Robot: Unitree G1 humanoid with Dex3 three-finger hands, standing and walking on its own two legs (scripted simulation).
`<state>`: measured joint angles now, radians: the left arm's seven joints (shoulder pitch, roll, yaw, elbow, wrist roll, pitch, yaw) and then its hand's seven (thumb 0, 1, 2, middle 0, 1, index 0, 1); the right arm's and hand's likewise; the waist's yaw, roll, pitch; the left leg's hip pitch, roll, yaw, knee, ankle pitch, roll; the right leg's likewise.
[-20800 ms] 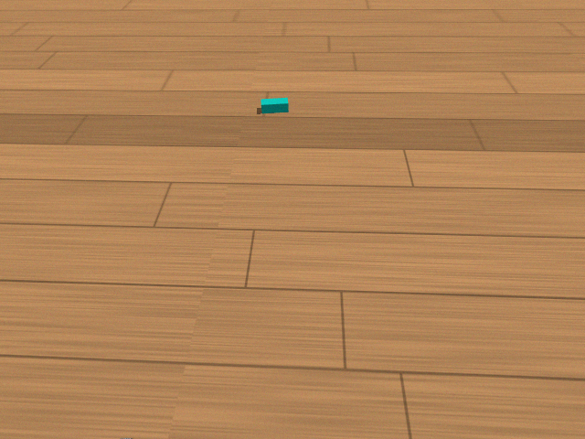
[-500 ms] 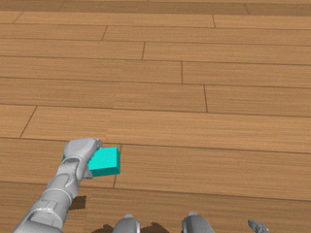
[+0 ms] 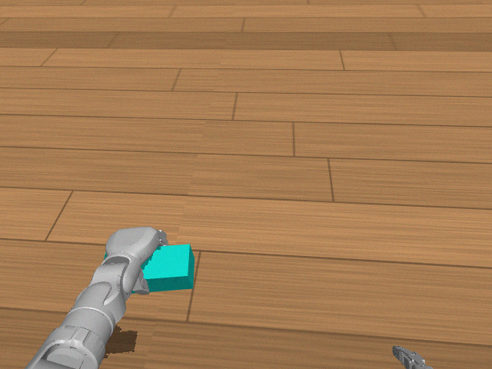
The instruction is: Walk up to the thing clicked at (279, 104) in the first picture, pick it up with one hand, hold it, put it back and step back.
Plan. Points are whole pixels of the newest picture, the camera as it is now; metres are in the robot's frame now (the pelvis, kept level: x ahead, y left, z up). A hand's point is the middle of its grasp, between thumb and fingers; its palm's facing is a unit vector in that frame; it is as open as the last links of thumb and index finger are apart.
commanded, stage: hold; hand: left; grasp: from above
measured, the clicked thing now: (149, 269) +0.32 +0.22 -0.10
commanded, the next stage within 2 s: crouch in 1.62 s
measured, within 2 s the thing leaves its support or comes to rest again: neither
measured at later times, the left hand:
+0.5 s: hand (139, 274) +0.28 +0.21 -0.04, palm faces -0.47 -0.04 -0.88, open 9.4 cm
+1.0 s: hand (136, 278) +0.27 +0.21 -0.02, palm faces -0.45 -0.05 -0.89, open 9.4 cm
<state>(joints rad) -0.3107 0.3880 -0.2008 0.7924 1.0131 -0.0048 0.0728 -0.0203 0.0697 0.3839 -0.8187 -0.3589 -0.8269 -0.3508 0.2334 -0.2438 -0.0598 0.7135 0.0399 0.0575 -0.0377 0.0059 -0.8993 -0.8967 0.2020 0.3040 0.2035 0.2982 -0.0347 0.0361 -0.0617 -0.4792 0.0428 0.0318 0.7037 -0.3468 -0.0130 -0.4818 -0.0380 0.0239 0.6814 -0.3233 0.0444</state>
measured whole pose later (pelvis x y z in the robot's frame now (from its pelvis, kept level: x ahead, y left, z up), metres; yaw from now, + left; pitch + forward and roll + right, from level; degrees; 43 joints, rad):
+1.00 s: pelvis -0.02 -0.01 +0.02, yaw +0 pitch +1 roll +1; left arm -0.22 0.40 -0.21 0.61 0.99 -0.01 -0.03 -0.02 0.07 0.38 -0.81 -0.36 -0.82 -0.35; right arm 0.17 -0.25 -0.03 0.68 0.06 0.07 -0.06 0.01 -0.90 -0.90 0.20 0.30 0.20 0.30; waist 0.00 0.05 0.00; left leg -0.29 0.04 0.04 0.52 -0.24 -0.02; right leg -0.31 -0.04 0.03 0.53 -0.23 0.03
